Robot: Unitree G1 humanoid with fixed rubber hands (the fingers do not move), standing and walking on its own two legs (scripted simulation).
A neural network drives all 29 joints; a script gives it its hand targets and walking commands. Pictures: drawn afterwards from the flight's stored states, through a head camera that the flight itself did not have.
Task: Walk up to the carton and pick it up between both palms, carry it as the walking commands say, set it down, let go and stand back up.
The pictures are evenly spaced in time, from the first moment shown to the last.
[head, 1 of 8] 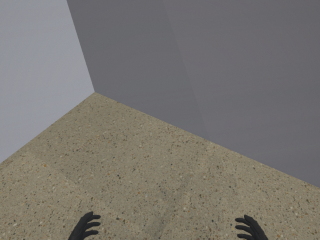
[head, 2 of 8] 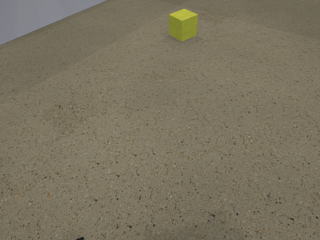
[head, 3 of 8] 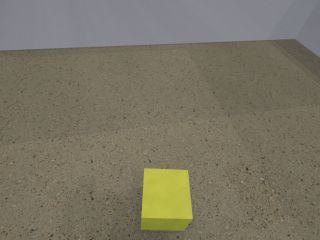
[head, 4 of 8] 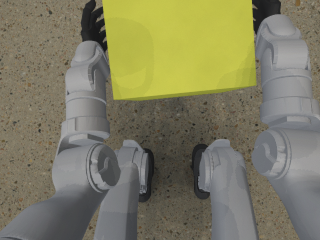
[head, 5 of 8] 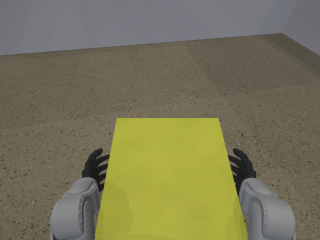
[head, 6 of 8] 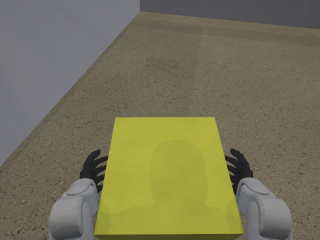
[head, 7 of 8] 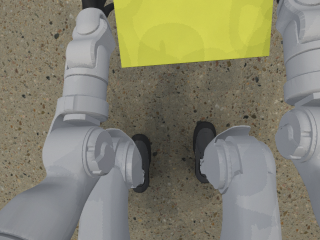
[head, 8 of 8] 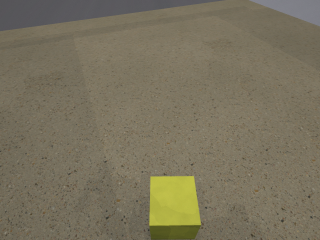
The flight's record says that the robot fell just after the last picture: no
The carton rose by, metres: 0.67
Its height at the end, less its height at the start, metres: +0.00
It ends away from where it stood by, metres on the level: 1.72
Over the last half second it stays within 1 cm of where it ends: yes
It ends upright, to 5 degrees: yes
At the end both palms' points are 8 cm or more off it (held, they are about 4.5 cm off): yes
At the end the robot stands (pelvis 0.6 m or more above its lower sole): yes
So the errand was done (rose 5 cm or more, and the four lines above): yes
